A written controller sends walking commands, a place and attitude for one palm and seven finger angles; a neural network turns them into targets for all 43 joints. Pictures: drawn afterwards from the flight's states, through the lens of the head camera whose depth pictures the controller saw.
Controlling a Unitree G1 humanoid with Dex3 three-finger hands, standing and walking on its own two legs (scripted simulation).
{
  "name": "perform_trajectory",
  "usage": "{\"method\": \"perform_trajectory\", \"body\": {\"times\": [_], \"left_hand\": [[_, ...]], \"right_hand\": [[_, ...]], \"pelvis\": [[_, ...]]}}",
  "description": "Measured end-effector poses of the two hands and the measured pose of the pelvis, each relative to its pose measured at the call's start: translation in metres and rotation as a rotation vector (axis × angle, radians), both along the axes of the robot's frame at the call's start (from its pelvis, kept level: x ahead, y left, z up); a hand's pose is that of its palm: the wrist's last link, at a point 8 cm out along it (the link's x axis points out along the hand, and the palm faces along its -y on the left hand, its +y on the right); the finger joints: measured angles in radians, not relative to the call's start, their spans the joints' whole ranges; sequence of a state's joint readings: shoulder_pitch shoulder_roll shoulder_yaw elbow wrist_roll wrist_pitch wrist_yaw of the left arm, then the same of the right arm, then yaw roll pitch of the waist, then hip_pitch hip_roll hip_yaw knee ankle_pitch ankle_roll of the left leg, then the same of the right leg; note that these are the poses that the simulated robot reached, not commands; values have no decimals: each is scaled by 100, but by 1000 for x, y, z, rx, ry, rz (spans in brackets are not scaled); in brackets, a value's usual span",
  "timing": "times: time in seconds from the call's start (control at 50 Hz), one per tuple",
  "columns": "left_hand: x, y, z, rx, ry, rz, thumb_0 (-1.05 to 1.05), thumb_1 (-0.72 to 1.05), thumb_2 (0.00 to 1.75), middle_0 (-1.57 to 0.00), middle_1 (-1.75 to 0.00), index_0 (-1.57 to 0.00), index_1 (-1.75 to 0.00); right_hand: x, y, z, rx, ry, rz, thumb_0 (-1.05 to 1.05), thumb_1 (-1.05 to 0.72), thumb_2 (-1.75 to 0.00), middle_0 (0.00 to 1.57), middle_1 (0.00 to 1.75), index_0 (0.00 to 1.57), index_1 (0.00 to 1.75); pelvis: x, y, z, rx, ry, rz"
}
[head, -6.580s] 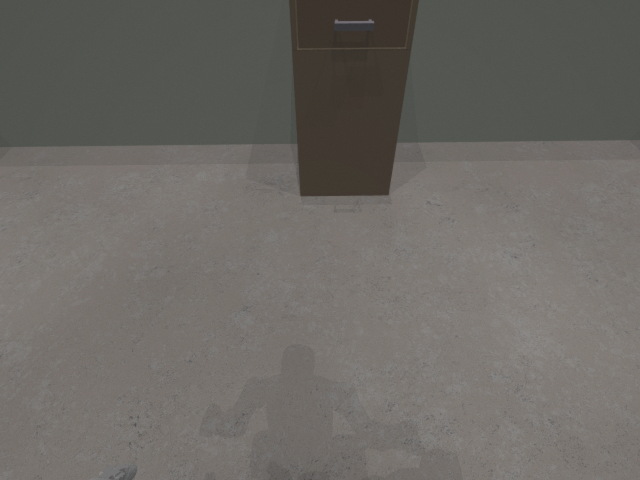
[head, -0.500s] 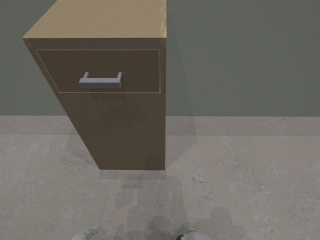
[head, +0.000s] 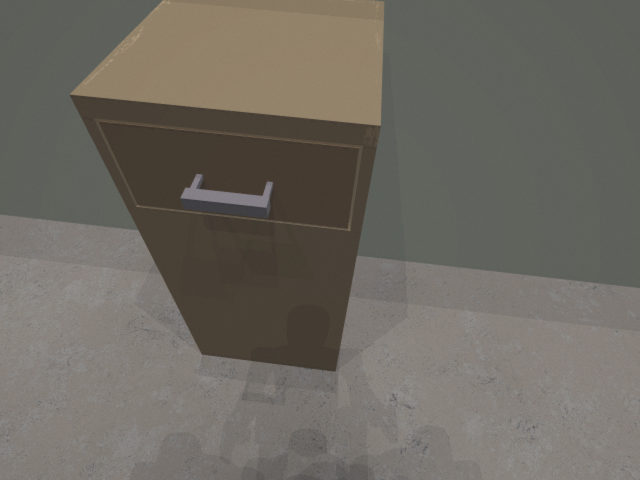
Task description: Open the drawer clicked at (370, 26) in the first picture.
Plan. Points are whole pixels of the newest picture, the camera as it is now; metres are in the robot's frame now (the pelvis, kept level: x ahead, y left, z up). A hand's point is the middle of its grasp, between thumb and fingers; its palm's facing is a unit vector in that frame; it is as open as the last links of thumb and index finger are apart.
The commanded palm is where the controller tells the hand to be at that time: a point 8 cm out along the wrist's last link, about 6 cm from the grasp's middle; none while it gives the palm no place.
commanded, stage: come to a stop and stand still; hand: left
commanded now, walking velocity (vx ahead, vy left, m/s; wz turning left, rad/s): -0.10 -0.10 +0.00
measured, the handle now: (230, 193) +0.51 +0.20 +0.03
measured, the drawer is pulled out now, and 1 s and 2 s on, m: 0.00 0.00 0.00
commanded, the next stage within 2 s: look again from close up in 0.98 s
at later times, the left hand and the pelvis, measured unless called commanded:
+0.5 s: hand out of the picture +0.00 +0.12 -0.16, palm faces +0.01 -0.97 -0.26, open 7.3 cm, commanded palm none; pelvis -0.04 -0.06 +0.00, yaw +0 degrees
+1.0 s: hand out of the picture -0.09 +0.10 -0.16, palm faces +0.05 -0.99 -0.16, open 7.4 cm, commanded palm none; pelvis -0.06 -0.06 +0.01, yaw -1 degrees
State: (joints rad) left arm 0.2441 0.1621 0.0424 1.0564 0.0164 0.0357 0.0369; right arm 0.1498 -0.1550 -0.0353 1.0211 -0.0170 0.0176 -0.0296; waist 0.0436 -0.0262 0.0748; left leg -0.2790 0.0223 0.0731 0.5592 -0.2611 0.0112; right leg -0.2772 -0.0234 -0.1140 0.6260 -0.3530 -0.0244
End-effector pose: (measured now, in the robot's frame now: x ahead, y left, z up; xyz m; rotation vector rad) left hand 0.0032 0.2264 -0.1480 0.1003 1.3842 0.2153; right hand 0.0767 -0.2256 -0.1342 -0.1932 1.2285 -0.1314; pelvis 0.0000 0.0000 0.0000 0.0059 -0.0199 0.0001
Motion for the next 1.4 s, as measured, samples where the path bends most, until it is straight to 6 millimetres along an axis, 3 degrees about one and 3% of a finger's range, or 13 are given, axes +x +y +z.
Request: {"method": "perform_trajectory", "body": {"times": [0.08, 0.2, 0.32, 0.48, 0.6, 0.76, 0.92, 1.08, 1.2, 1.4], "left_hand": [[-2, 4, 5, 7, 25, -14, 1, 91, 90, -20, -30, -20, -30], [-2, 2, 16, 49, 24, -58, 1, 91, 90, -20, -30, -20, -30], [0, -19, 23, 104, -43, -101, 1, 91, 90, -20, -30, -20, -30], [-6, -55, 27, 70, -84, -103, 1, 92, 90, -20, -30, -20, -30], [-19, -63, 18, 44, -84, -70, 1, 94, 90, -20, -30, -21, -30], [-58, -71, 18, 15, -6, -60, 1, 93, 90, -20, -30, -20, -30], [-90, -78, 15, -21, 66, -36, 1, 91, 90, -20, -30, -20, -30], [-98, -79, 13, -52, 102, -28, 1, 91, 90, -20, -30, -20, -30], [-88, -61, 8, -45, 74, -73, 1, 91, 90, -20, -30, -21, -30], [-39, -9, 8, 9, -40, -84, 1, 91, 90, -20, -30, -20, -30]], "right_hand": [[0, 5, 3, 0, -3, -3, 0, -92, -90, 20, 30, 20, 29], [-15, -9, -3, 26, -6, -35, 0, -92, -90, 20, 30, 20, 29], [-52, -42, -20, 64, 23, -90, 0, -91, -90, 20, 30, 20, 29], [-106, -68, -16, 48, 113, -122, 1, -91, -90, 20, 30, 19, 29], [-142, -67, -13, 35, 199, -94, 1, -91, -90, 20, 30, 19, 29], [-169, -56, -10, 61, 235, -98, 1, -91, -90, 20, 30, 19, 29], [-179, -45, -8, 71, 248, -99, 1, -91, -90, 20, 30, 19, 29], [-178, -32, -4, 66, 258, -106, 1, -91, -90, 20, 30, 19, 29], [-155, -20, -11, 64, 189, -99, 1, -91, -90, 20, 30, 19, 29], [-133, 7, -10, 41, 124, -65, 2, -93, -90, 20, 30, 19, 29]], "pelvis": [[-4, 0, 4, 1, 11, -10], [-17, -12, 6, 7, 24, -27], [-33, -39, -1, 16, 4, -26], [-42, -59, 6, 15, -4, -10], [-52, -68, 6, 3, -12, 7], [-62, -70, 10, -2, -24, -4], [-65, -64, 12, -5, -14, -7], [-60, -54, 12, -4, 2, -12], [-57, -34, 4, -43, 27, -13], [-44, -4, 3, -17, 8, -19]]}}
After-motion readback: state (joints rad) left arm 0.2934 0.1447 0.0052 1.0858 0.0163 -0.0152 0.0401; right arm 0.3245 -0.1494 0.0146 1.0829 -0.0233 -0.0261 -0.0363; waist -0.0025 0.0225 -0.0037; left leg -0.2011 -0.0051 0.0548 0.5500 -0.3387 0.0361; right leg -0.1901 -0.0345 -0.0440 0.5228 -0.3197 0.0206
